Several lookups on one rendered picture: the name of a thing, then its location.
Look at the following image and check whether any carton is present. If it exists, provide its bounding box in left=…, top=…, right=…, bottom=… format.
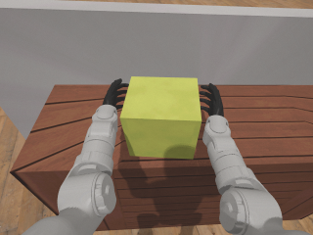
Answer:
left=120, top=76, right=202, bottom=160

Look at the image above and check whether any robot left hand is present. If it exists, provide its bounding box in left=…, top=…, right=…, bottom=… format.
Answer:
left=102, top=78, right=129, bottom=110

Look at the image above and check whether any left robot upper arm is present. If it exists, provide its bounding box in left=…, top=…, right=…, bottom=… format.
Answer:
left=22, top=171, right=116, bottom=235

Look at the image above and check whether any right robot upper arm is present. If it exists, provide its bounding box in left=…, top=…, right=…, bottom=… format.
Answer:
left=219, top=188, right=312, bottom=235

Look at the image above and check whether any robot right forearm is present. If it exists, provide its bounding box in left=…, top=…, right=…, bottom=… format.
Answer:
left=202, top=115, right=283, bottom=223

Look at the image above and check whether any robot left forearm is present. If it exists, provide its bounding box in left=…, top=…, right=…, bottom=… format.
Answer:
left=57, top=104, right=118, bottom=211

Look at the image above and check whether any robot right hand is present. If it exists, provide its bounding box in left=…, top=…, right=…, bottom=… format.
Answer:
left=199, top=83, right=224, bottom=117

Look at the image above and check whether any pedestal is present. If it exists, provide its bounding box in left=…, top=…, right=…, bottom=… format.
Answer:
left=10, top=84, right=313, bottom=231

